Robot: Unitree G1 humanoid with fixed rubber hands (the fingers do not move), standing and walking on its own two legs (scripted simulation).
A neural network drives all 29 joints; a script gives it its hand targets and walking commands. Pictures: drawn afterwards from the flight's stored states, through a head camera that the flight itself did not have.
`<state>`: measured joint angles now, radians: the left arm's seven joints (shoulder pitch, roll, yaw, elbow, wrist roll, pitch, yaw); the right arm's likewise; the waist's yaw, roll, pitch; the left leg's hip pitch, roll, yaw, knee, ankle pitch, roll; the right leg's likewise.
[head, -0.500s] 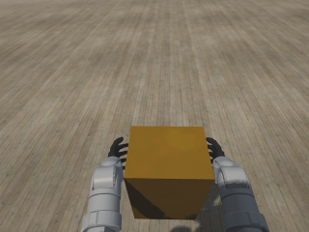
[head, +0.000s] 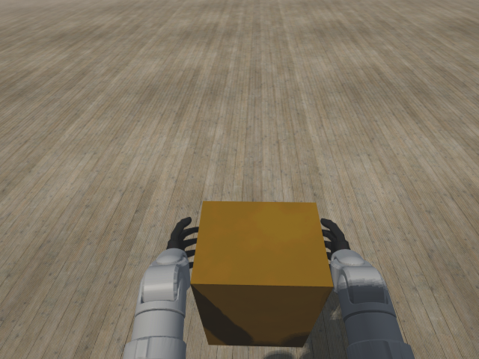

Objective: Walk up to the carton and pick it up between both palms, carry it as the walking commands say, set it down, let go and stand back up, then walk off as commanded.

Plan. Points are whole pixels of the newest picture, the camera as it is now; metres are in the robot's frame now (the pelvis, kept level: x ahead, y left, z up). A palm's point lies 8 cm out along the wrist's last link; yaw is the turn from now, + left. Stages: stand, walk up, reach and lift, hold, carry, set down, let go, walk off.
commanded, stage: reach and lift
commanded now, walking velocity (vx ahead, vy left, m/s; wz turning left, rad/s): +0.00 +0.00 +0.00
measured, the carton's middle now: (257, 280) +0.28 +0.00 -0.02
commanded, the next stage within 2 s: hold in 0.24 s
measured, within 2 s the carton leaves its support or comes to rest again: neither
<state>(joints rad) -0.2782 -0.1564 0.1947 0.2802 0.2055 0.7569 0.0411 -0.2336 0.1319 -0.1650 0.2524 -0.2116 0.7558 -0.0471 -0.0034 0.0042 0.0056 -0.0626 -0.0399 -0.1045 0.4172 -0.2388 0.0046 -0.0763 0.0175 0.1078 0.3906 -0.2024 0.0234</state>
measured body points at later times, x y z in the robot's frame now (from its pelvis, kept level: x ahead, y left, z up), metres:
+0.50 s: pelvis -0.02 -0.01 +0.00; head -0.07 -0.01 +0.44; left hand +0.28 +0.14 +0.03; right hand +0.28 -0.15 +0.03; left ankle +0.00 +0.12 -0.74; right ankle +0.02 -0.14 -0.74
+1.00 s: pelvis -0.02 -0.03 -0.02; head -0.06 -0.02 +0.43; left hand +0.28 +0.11 +0.05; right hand +0.28 -0.17 +0.06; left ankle +0.00 +0.12 -0.74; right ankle +0.02 -0.14 -0.74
